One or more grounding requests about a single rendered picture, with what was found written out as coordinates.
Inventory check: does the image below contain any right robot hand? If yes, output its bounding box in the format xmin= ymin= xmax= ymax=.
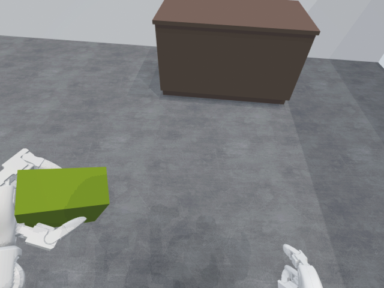
xmin=278 ymin=244 xmax=323 ymax=288

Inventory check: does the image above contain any left robot hand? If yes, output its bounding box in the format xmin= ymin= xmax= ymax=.
xmin=0 ymin=148 xmax=87 ymax=251

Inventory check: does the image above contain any sponge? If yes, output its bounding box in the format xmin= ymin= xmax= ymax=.
xmin=14 ymin=167 xmax=110 ymax=227

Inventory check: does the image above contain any left robot forearm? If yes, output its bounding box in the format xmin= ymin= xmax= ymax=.
xmin=0 ymin=245 xmax=25 ymax=288

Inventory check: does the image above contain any table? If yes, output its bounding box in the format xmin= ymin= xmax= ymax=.
xmin=152 ymin=0 xmax=320 ymax=104

